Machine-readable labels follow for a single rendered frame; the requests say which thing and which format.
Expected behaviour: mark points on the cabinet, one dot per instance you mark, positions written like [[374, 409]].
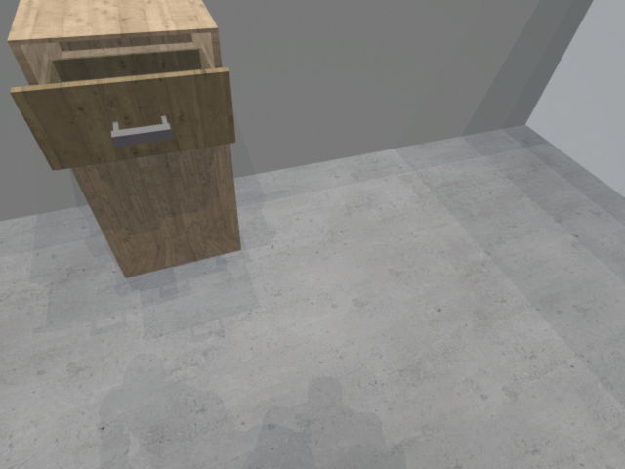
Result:
[[157, 211]]

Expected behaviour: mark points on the drawer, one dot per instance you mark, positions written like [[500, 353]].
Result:
[[71, 115]]

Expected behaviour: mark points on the handle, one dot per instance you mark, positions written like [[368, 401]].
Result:
[[141, 135]]

